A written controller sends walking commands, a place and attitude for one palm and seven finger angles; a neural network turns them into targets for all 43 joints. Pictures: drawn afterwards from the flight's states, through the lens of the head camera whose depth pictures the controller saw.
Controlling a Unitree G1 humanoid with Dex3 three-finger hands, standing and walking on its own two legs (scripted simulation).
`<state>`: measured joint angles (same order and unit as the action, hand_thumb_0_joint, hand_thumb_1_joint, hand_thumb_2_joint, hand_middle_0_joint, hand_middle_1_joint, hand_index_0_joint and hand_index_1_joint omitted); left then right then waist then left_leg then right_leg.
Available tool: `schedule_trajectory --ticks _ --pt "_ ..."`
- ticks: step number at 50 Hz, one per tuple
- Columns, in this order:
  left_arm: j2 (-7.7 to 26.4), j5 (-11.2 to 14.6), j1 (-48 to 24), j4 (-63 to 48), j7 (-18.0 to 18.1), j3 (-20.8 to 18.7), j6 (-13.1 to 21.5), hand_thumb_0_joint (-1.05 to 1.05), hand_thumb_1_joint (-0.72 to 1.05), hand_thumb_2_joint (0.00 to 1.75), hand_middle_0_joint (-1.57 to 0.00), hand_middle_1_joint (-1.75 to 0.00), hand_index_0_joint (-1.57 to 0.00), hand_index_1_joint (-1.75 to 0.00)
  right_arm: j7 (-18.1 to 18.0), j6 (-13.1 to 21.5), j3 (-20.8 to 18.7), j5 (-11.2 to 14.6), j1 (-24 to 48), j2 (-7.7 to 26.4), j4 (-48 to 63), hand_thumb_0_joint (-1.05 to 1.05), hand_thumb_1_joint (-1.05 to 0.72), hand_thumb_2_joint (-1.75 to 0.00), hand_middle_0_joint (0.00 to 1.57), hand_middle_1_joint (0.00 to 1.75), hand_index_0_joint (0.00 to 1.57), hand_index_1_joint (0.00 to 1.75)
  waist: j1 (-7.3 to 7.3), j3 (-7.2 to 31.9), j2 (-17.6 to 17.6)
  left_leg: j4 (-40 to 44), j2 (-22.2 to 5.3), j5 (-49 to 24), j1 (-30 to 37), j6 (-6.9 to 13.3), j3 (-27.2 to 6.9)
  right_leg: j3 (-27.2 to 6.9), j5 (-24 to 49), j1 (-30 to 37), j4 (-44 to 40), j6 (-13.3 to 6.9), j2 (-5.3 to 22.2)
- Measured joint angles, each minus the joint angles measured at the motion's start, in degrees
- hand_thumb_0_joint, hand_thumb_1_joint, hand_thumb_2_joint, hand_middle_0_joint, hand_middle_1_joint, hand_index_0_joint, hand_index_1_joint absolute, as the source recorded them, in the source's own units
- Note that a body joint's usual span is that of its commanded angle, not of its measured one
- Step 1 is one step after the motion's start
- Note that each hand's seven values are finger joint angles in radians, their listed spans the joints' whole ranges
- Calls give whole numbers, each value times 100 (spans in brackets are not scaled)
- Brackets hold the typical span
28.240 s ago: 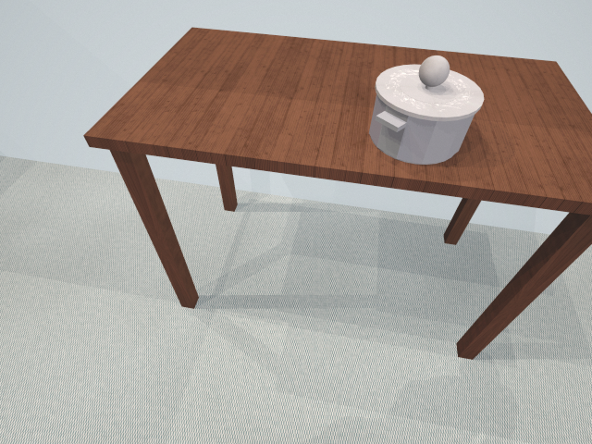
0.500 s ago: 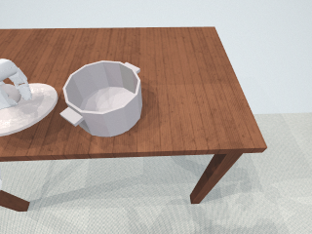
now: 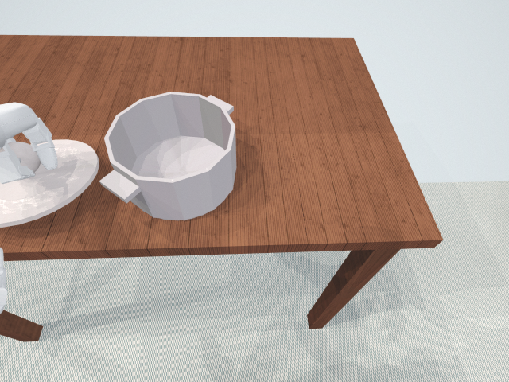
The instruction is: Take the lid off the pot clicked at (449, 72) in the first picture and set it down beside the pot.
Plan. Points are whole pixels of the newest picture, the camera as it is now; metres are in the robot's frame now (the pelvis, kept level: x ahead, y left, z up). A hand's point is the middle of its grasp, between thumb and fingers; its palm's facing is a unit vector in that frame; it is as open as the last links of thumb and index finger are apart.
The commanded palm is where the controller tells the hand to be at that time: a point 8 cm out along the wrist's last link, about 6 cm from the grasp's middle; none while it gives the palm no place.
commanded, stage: lower the lid onto the table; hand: left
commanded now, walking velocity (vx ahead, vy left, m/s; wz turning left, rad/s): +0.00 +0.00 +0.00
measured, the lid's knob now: (19, 159) +0.45 +0.36 +0.09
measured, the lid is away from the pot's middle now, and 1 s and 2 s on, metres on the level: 0.24 0.25 0.25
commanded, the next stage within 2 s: open the fingers wide in 0.12 s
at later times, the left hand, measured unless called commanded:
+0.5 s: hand (21, 170) +0.42 +0.34 +0.10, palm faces -0.43 -0.13 -0.89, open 5.7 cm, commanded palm +0.44 +0.35 +0.16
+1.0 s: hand (21, 164) +0.43 +0.35 +0.10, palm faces -0.44 -0.12 -0.89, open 9.2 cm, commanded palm +0.45 +0.35 +0.16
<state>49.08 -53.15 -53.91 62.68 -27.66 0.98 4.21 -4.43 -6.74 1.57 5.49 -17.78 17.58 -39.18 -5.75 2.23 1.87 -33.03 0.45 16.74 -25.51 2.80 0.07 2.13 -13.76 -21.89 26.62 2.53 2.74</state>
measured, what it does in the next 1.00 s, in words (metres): stands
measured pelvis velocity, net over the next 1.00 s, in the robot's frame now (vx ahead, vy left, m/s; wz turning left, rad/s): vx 0.00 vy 0.00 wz -0.02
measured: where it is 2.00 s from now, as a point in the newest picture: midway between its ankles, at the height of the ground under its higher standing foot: outside the picture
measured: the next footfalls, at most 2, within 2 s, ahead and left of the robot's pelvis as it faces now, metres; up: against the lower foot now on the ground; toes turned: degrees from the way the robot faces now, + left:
none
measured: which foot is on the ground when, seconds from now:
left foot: down 0.00-1.00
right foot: down 0.00-1.00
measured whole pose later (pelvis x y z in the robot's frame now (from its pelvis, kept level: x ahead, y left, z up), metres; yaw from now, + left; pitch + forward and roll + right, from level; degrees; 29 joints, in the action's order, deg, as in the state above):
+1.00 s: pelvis +0.00 +0.00 -0.01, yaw -1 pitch +12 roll -3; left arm 51.2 -54.1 -50.2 58.7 -25.1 -3.0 10.2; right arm -5.0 -12.3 1.3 5.7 -17.0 16.8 -37.9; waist -5.9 3.3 1.9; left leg -37.8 -0.5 18.7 -31.0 2.9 0.4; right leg 1.5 -14.9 -27.3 30.5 2.5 1.8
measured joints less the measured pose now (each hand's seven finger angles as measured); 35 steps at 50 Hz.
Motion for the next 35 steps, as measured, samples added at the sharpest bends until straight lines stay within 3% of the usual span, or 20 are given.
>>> schedule_trajectory --ticks 12,16,21,35 --pt "92 -47 84 55 59 -94 62 -3 11 108 -58 -68 -108 -88 24 -131 -39 10 -143 2 1 1 -91 -90 20 30 21 30 -83 61 23 -208 -16 100 -246 21 41 -51 -77 -259 197 11 -12" --pt "60 -44 654 -557 166 -383 421 -3 12 107 -57 -68 -107 -88 17 -306 -85 -53 -152 -51 67 1 -91 -90 20 30 21 30 -39 92 48 -215 -44 113 -257 19 81 -93 -66 -282 189 -19 -40" --pt "27 -71 820 -726 286 -659 743 -3 14 105 -55 -70 -104 -89 -16 -484 -66 -60 -13 -122 64 1 -91 -90 20 30 21 30 -11 94 33 -259 -61 109 -321 8 56 -71 -56 -327 207 -21 -58" --pt "118 -89 482 -475 252 -349 633 -3 19 94 -51 -77 -83 -91 -76 -498 -48 3 213 -75 121 1 -91 -90 20 30 21 30 75 101 12 -387 -77 115 -469 -10 -12 -12 -65 -437 300 -26 -78"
